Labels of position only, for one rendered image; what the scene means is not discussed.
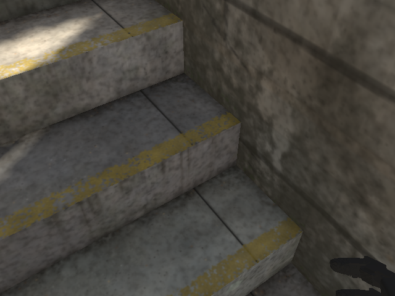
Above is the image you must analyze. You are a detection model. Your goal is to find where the right robot hand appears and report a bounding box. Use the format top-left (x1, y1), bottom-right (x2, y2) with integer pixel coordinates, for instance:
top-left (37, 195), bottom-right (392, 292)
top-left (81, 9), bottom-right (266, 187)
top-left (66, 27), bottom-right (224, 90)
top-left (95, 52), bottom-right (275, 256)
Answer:
top-left (330, 256), bottom-right (395, 296)

